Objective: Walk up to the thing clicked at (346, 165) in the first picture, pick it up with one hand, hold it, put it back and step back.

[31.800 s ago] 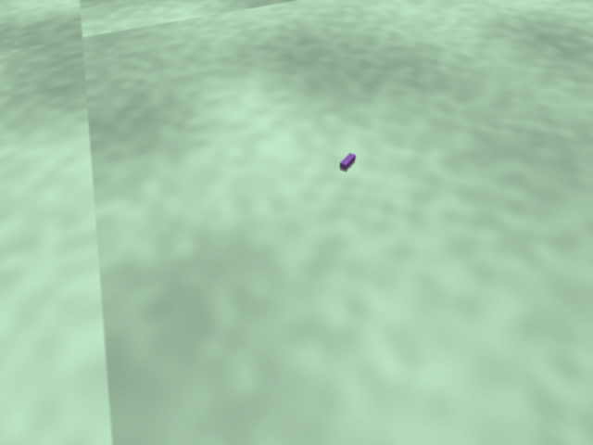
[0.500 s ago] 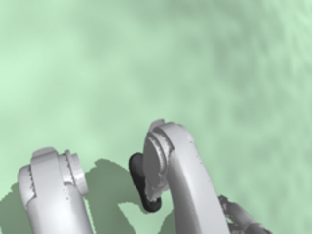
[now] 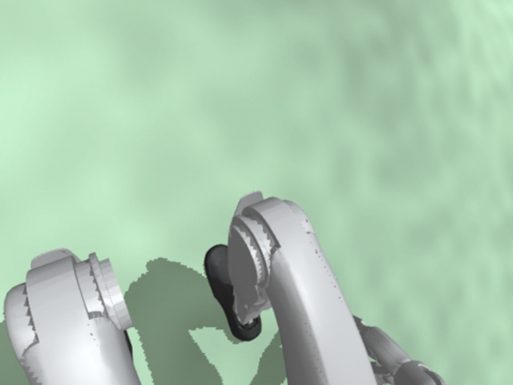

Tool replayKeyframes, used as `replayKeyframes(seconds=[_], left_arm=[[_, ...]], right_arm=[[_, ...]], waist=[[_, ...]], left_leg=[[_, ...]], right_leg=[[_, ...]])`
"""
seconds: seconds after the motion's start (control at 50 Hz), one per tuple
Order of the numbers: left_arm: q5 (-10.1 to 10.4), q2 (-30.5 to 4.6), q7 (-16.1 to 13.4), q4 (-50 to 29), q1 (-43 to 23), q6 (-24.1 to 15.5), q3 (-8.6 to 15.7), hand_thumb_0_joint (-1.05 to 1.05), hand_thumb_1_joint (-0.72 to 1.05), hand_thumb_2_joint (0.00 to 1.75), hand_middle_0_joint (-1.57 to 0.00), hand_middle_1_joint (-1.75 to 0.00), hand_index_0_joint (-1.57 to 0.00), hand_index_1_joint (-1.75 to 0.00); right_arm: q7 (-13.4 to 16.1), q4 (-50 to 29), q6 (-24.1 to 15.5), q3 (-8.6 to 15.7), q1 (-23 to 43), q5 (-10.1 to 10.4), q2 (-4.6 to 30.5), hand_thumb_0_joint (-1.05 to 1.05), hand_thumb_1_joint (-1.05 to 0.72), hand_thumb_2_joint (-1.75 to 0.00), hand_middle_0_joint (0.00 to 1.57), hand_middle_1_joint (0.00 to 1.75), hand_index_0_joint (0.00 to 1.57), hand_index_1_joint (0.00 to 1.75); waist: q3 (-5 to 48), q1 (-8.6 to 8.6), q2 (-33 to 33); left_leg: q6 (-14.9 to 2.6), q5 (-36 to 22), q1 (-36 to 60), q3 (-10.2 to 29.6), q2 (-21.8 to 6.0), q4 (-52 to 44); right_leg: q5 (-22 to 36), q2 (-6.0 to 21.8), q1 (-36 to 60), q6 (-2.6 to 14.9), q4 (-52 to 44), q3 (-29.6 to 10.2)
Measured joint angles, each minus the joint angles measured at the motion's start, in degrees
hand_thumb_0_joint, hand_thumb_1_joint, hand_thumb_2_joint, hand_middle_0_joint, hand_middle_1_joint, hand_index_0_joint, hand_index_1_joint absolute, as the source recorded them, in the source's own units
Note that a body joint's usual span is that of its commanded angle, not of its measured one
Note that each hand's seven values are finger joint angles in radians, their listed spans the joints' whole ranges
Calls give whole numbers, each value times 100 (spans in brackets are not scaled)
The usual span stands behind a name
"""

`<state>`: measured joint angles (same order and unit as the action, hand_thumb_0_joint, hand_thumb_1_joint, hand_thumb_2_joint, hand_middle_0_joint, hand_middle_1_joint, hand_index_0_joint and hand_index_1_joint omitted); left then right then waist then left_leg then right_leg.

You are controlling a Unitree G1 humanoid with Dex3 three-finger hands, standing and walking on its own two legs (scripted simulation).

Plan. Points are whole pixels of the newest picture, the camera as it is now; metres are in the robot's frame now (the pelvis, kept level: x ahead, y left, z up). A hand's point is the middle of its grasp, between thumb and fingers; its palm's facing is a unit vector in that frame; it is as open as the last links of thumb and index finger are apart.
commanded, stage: rest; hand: left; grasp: from above
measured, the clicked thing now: out of the picture +0.45 +0.35 -0.28
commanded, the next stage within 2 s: open in 0.08 s
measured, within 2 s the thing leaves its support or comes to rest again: neither
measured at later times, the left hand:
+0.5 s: hand out of the picture +0.43 +0.35 -0.24, palm faces -0.44 -0.09 -0.89, open 7.8 cm
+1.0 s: hand out of the picture +0.43 +0.36 -0.24, palm faces -0.47 -0.13 -0.87, open 10.9 cm
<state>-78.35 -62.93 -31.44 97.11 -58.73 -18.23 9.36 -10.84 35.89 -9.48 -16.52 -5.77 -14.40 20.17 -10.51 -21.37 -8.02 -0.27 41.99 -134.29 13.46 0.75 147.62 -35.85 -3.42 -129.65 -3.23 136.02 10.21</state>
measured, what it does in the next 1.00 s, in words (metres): stands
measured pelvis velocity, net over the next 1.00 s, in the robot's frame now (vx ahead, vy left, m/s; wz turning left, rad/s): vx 0.00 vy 0.00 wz -0.01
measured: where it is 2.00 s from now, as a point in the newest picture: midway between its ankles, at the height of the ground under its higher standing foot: (183, 341)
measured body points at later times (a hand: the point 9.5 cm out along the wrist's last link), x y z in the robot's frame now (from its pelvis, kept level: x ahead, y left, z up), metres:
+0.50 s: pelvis +0.00 +0.00 +0.00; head +0.26 +0.15 +0.33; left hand +0.45 +0.35 -0.19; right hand +0.07 -0.26 -0.04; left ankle +0.06 +0.12 -0.26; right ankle +0.12 -0.12 -0.26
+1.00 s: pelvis +0.00 +0.00 +0.00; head +0.27 +0.14 +0.33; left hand +0.45 +0.36 -0.19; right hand +0.06 -0.26 -0.05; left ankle +0.06 +0.12 -0.26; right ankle +0.12 -0.12 -0.26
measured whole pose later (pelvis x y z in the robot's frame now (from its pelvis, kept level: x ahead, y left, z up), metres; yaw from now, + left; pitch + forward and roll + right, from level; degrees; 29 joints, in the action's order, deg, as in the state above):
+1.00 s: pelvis +0.00 +0.00 +0.00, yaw -1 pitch +26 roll -15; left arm -78.1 -64.7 -31.2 95.5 -58.0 -20.6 8.0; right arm -10.7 34.7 -9.1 -18.8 -5.4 -14.2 20.6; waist -11.5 -21.2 -9.4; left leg -0.4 41.8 -133.3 14.5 0.7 147.5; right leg -35.4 -3.6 -128.1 -3.3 134.9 11.2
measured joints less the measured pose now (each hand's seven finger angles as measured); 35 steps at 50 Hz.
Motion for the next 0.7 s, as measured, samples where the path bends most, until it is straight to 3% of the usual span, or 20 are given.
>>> replayKeyframes(seconds=[0.24, 0.48, 0.7], left_arm=[[-99, -119, -87, -10, 43, -307, -224, -1, 52, 6, -100, -15, -102, -11], [-226, 1, -393, 76, -46, -147, -411, 0, 39, 24, -83, -31, -86, -27], [-65, -67, -261, 91, -67, 106, -169, 0, 20, 40, -67, -45, -69, -42]], right_arm=[[51, -13, 115, -145, 13, -48, 3, 0, -90, -90, 20, 30, 20, 30], [-29, 29, -65, -146, 127, -50, -4, 0, -90, -90, 20, 30, 20, 30], [-79, -65, -173, -118, 122, 19, 26, 0, -90, -90, 20, 30, 20, 30]], waist=[[17, 36, -131], [139, 18, -151], [48, -49, -115]], left_leg=[[11, 17, 107, 85, 0, 18], [-51, 2, 50, 65, -21, 15], [-47, 17, 38, 47, -17, 15]], right_leg=[[11, -16, 134, 9, -45, 71], [26, -34, 111, -1, -81, 63], [4, -23, 92, -8, -63, 48]])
